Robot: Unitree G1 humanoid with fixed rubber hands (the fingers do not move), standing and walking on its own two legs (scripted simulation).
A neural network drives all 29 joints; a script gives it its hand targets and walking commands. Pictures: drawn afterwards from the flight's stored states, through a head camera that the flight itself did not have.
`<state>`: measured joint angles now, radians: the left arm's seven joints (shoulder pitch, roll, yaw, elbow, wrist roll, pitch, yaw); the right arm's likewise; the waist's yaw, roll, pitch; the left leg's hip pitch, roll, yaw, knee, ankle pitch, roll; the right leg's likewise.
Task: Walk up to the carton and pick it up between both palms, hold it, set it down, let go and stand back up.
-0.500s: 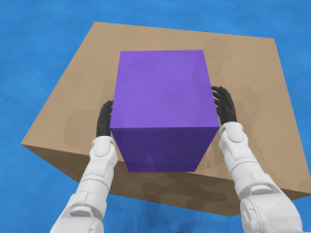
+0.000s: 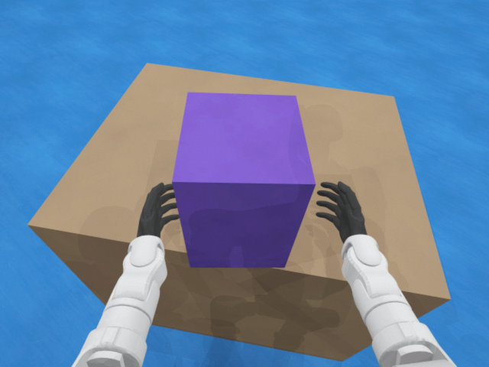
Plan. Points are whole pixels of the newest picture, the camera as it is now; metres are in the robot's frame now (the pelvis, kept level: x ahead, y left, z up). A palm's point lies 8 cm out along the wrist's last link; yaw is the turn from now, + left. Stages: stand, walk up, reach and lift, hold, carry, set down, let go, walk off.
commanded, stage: set down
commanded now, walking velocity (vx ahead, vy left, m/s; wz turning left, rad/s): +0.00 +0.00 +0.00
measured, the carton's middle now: (239, 186) +0.42 +0.00 +0.04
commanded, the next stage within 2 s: none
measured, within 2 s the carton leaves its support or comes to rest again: neither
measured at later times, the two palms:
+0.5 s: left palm (134, 267) +0.27 +0.17 +0.02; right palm (375, 273) +0.25 -0.20 +0.04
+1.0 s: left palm (113, 322) +0.20 +0.19 +0.01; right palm (386, 329) +0.17 -0.20 +0.02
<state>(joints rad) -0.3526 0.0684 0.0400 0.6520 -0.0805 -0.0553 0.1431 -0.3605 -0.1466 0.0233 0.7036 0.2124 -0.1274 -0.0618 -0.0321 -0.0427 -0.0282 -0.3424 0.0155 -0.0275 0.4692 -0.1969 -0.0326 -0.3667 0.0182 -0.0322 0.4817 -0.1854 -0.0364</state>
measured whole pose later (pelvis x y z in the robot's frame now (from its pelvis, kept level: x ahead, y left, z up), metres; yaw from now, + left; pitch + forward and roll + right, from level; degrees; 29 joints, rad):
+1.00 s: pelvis +0.00 +0.02 +0.01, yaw -3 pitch -4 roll +1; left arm 0.28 0.15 -0.13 0.00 -0.19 0.23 0.16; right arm 0.39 -0.12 -0.05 -0.04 0.12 0.07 -0.05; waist 0.05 -0.01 0.06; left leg -0.12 0.00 0.04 0.37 -0.17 -0.01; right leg -0.18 0.01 0.04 0.43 -0.17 -0.01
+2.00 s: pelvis +0.03 +0.03 +0.01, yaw -3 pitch -4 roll -1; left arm 0.29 0.18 -0.06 0.31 -0.07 0.09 0.07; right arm 0.30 -0.16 -0.03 0.47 0.05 -0.17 0.03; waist 0.03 -0.01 0.09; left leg -0.08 0.02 0.03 0.39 -0.24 0.00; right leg -0.10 0.02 0.02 0.35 -0.18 0.00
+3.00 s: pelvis +0.06 +0.03 +0.00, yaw -1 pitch -2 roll -1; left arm 0.22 0.32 0.04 0.84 0.04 0.00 0.00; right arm 0.25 -0.33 -0.04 0.86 -0.03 -0.03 0.00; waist 0.00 -0.03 0.00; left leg -0.16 0.00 0.01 0.51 -0.33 0.01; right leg -0.17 0.00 -0.01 0.49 -0.30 0.00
